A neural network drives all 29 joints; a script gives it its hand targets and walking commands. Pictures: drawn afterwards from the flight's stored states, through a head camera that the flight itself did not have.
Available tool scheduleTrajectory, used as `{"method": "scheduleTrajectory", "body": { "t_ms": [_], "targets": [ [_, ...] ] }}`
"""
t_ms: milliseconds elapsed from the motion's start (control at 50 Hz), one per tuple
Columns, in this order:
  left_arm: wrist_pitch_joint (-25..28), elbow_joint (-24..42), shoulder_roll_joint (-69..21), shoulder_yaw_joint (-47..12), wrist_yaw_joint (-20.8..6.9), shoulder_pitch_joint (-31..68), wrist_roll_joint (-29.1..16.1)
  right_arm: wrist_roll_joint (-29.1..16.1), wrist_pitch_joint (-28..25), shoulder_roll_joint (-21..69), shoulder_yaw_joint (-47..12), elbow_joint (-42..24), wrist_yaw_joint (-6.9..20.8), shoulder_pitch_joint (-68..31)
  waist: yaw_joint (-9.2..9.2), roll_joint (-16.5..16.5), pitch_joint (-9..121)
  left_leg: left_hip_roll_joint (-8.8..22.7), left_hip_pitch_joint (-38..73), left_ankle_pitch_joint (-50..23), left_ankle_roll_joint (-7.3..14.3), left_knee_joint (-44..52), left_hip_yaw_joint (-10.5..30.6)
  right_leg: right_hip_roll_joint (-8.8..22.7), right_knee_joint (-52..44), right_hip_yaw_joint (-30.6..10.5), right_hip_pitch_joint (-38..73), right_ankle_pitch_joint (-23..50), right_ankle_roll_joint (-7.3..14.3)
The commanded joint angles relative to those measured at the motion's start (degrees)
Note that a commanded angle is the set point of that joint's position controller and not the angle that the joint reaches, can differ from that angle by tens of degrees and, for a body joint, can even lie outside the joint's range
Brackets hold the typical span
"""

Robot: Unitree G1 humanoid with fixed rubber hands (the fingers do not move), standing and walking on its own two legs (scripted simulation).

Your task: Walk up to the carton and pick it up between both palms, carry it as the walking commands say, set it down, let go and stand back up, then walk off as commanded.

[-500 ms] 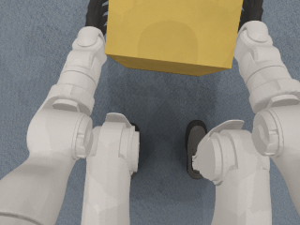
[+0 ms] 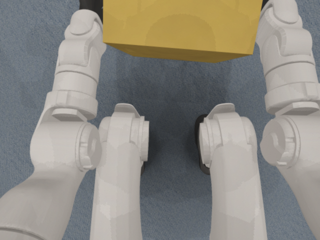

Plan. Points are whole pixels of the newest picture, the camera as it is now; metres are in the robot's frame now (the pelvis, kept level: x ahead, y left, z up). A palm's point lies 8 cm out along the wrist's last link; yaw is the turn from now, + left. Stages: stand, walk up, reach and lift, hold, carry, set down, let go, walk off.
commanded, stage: reach and lift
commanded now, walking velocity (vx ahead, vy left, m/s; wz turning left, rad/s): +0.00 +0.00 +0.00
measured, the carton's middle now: (178, 18) +0.53 -0.01 -0.19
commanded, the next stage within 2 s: none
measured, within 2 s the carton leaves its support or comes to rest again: neither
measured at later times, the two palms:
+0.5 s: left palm (80, 3) +0.52 +0.16 -0.09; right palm out of the picture +0.53 -0.17 -0.08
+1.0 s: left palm out of the picture +0.51 +0.15 -0.02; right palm out of the picture +0.51 -0.17 -0.01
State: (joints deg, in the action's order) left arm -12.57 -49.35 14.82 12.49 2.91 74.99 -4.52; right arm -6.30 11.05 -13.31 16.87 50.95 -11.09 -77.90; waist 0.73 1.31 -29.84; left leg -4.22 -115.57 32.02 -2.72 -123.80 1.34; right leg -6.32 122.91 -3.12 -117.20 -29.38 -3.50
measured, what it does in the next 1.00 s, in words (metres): rises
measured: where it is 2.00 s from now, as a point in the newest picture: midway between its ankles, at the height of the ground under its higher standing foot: (171, 156)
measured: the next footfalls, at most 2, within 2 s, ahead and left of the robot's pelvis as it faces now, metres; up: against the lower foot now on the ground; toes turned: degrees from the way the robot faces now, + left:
none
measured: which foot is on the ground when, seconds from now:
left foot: down 0.00-1.00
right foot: down 0.00-1.00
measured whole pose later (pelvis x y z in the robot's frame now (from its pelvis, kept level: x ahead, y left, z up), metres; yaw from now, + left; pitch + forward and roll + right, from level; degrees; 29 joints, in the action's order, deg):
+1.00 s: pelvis -0.02 +0.00 +0.09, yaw +0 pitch +21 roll +1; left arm -23.0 -32.0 9.0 21.0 0.7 69.7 1.1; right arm 2.9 21.4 -7.2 24.9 33.5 -7.7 -73.3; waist 0.8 0.5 -29.9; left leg -4.1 -100.9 27.7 -2.3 -107.1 1.9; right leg -5.5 106.3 -3.7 -102.0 -25.7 -3.0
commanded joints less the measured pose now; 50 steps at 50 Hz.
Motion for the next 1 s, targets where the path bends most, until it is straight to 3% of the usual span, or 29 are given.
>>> {"method": "scheduleTrajectory", "body": {
  "t_ms": [0, 20, 60, 100, 120, 160, 180, 260, 280, 340, 360, 460, 520, 560, 620, 640, 660, 680, 720, 780, 820, 920, 960, 980],
  "targets": [
    [-0.03, 16.12, -55.81, -24.05, -12.01, 43.95, -2.46, -2.44, 3.29, 64.84, -24.77, -6.89, 16.91, -33.5, -1.68, 0.96, 108.18, -2.82, 28.92, -7.0, 2.01, 14.31, -5.93, -2.78, -11.56, 7.87, 33.88, 7.06, 1.49],
    [-0.71, 15.53, -55.47, -23.35, -12.26, 43.74, -1.46, -2.48, 3.89, 65.65, -24.6, -6.34, 17.25, -34.26, -2.72, 0.25, 106.87, -2.73, 28.2, -5.69, 2.21, 14.89, -6.22, -2.65, -12.13, 7.63, 32.93, 5.6, 1.54],
    [-1.72, 14.71, -56.43, -23.51, -12.89, 42.75, -1.17, -2.21, 4.59, 66.37, -24.78, -6.95, 17.66, -33.99, -2.88, -0.13, 109.26, -2.61, 28.75, -5.86, 2.21, 15.16, -6.48, -2.58, -12.57, 7.56, 33.68, 5.82, 1.63],
    [-2.06, 18.72, -58.49, -25.66, -13.07, 44.25, -2.32, -2.26, 4.89, 66.51, -25.62, -9.45, 17.75, -34.15, -1.86, -0.21, 115.99, -2.96, 31.7, -8.7, 1.91, 15.2, -6.41, -2.86, -12.62, 8.15, 36.67, 8.5, 1.75],
    [-2.32, 18.33, -58.02, -25.43, -13.14, 43.65, -2.0, -2.57, 5.14, 67.08, -26.03, -9.64, 17.75, -34.15, -2.56, -0.61, 115.88, -2.88, 31.33, -9.33, 1.95, 15.25, -6.8, -2.89, -13.03, 7.92, 36.8, 9.01, 1.55],
    [-2.99, 19.02, -58.71, -27.26, -13.4, 42.93, -2.98, -2.46, 5.53, 66.54, -26.88, -11.14, 17.64, -33.9, -1.75, -0.79, 118.83, -2.97, 33.0, -10.8, 1.63, 15.6, -6.38, -2.9, -13.29, 8.05, 37.58, 10.51, 1.65],
    [-3.22, 19.82, -58.58, -27.43, -13.37, 42.54, -2.76, -2.7, 5.79, 67.2, -27.3, -11.5, 17.82, -33.41, -2.41, -1.22, 118.69, -3.06, 33.5, -11.53, 1.66, 16.11, -6.6, -2.94, -13.42, 7.99, 37.73, 11.08, 1.6],
    [-3.94, 22.24, -59.87, -29.97, -13.12, 41.67, -4.25, -2.39, 6.03, 65.53, -28.34, -14.78, 17.54, -32.62, -0.05, -1.56, 123.65, -3.35, 37.3, -14.27, 1.16, 16.56, -5.6, -2.92, -14.15, 8.11, 39.61, 13.36, 1.81],
    [-3.92, 23.43, -59.27, -30.33, -12.97, 41.95, -4.31, -2.73, 6.13, 65.78, -29.13, -15.47, 17.46, -32.4, -0.9, -1.99, 124.09, -3.38, 37.62, -15.29, 1.14, 16.73, -5.94, -2.94, -14.65, 7.69, 40.16, 14.23, 1.9],
    [-4.45, 23.87, -60.58, -30.91, -12.7, 39.27, -4.5, -2.04, 6.4, 64.61, -29.5, -17.41, 17.52, -31.48, 0.74, -1.79, 125.36, -3.63, 40.04, -16.28, 0.98, 17.86, -5.08, -3.06, -15.38, 8.04, 40.66, 14.81, 1.93],
    [-4.52, 24.09, -59.5, -31.27, -12.63, 39.79, -4.4, -2.36, 6.48, 64.87, -29.74, -17.24, 17.59, -31.33, 0.04, -2.37, 124.73, -3.5, 39.69, -16.18, 0.98, 18.43, -5.14, -2.98, -15.67, 7.89, 40.55, 15.04, 1.99],
    [-4.93, 23.52, -59.77, -30.05, -12.3, 38.5, -3.55, -1.5, 7.46, 65.7, -30.09, -17.02, 18.04, -29.64, 0.09, -0.79, 124.09, -3.67, 39.91, -15.48, 1.37, 19.82, -4.75, -3.0, -17.91, 7.4, 41.63, 14.2, 1.91],
    [-5.35, 22.92, -59.48, -28.69, -12.47, 36.94, -2.52, -1.9, 8.26, 67.0, -31.19, -16.9, 18.38, -29.47, -1.9, 0.1, 123.33, -3.77, 39.07, -14.45, 1.72, 20.94, -5.42, -2.97, -19.66, 6.85, 42.74, 13.12, 1.68],
    [-5.52, 25.01, -60.09, -30.39, -12.41, 38.25, -3.22, -1.88, 8.6, 67.3, -30.96, -17.4, 18.42, -28.84, -0.83, -1.01, 126.7, -3.88, 40.97, -14.47, 1.55, 21.66, -5.47, -3.07, -19.85, 6.93, 44.64, 13.68, 1.72],
    [-6.03, 23.5, -59.5, -28.76, -12.72, 39.25, -2.34, -1.42, 9.42, 67.67, -30.3, -15.82, 18.68, -29.34, -1.42, -0.57, 123.19, -3.67, 38.93, -10.92, 1.85, 22.77, -5.48, -2.89, -21.85, 6.28, 43.84, 9.97, 1.74],
    [-6.33, 23.21, -59.36, -28.16, -12.83, 38.21, -1.79, -1.9, 9.63, 68.42, -30.92, -17.15, 18.77, -30.43, -2.88, -0.49, 123.75, -3.7, 39.36, -11.11, 2.23, 23.49, -5.53, -2.84, -22.25, 6.07, 44.1, 9.85, 1.73],
    [-6.54, 23.85, -60.26, -28.3, -12.94, 38.63, -1.98, -1.37, 9.86, 68.06, -30.47, -17.19, 18.97, -29.97, -1.85, -0.32, 124.91, -3.68, 40.14, -11.14, 2.09, 23.86, -5.31, -2.87, -22.51, 6.34, 44.38, 9.91, 1.79],
    [-6.45, 24.21, -59.93, -28.68, -12.92, 39.04, -2.01, -1.44, 10.1, 68.98, -30.95, -16.44, 19.03, -29.81, -2.41, 0.33, 125.01, -3.82, 40.16, -10.93, 2.21, 24.13, -5.41, -2.88, -22.76, 6.32, 44.54, 9.65, 1.61],
    [-6.63, 25.83, -59.79, -28.94, -13.24, 40.95, -2.6, -1.07, 10.65, 69.59, -30.41, -16.56, 18.97, -29.46, -1.29, 0.42, 126.73, -3.72, 40.43, -9.91, 2.23, 24.53, -5.53, -2.85, -23.88, 6.14, 46.98, 9.19, 1.57],
    [-7.64, 25.09, -61.37, -29.72, -13.63, 40.41, -2.67, -0.94, 11.25, 69.73, -30.1, -17.28, 19.21, -29.44, -0.43, -1.22, 128.68, -3.93, 42.29, -10.1, 2.07, 25.68, -5.71, -2.98, -25.09, 6.25, 47.86, 9.07, 1.72],
    [-7.65, 26.61, -61.47, -30.38, -13.4, 41.19, -2.88, -1.05, 11.61, 70.27, -31.0, -17.32, 19.33, -29.39, -0.87, -0.58, 130.0, -3.86, 43.51, -10.09, 2.05, 26.47, -5.42, -2.98, -25.62, 6.22, 48.17, 9.25, 1.59],
    [-8.83, 26.22, -62.52, -30.3, -13.71, 40.45, -3.12, -0.35, 12.46, 69.9, -30.07, -17.73, 20.19, -28.63, 0.49, -0.74, 130.2, -3.84, 46.26, -9.62, 1.85, 29.01, -4.73, -2.86, -27.69, 6.61, 48.82, 8.74, 1.8],
    [-8.95, 24.97, -62.31, -29.48, -13.63, 39.97, -2.07, -0.24, 12.5, 69.27, -29.44, -16.86, 20.73, -28.76, -0.1, -1.71, 127.82, -3.66, 46.05, -8.13, 1.89, 30.11, -4.5, -2.66, -28.65, 6.21, 47.84, 7.26, 1.92],
    [-9.07, 26.76, -63.53, -30.48, -13.64, 40.37, -2.82, -0.09, 12.63, 69.95, -29.89, -17.79, 20.8, -27.95, 0.74, -1.47, 130.83, -3.83, 48.37, -9.69, 1.78, 30.21, -4.24, -2.95, -28.86, 6.47, 49.55, 8.81, 2.09]
  ]
}}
